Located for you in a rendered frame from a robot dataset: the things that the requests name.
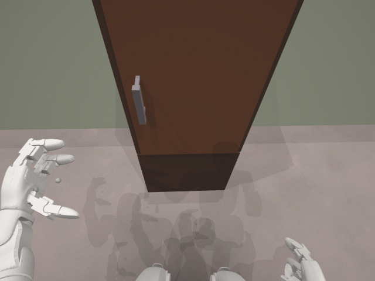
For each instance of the robot left forearm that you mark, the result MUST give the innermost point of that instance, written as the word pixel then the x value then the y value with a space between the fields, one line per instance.
pixel 17 261

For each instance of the right robot hand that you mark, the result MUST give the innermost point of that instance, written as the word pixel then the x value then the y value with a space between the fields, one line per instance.
pixel 308 270

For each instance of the left robot shin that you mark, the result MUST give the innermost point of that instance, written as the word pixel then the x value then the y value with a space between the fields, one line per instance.
pixel 157 265

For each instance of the robot shin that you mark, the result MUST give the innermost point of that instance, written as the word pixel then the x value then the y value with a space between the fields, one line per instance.
pixel 223 268
pixel 157 265

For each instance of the left robot hand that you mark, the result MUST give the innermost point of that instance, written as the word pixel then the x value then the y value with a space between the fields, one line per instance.
pixel 20 180

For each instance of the right robot shin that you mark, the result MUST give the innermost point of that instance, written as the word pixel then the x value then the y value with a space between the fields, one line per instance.
pixel 223 268

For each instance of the handle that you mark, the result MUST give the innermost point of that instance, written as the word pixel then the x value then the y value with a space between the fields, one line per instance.
pixel 139 105

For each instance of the cupboard door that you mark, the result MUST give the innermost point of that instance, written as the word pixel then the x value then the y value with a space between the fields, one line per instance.
pixel 202 66

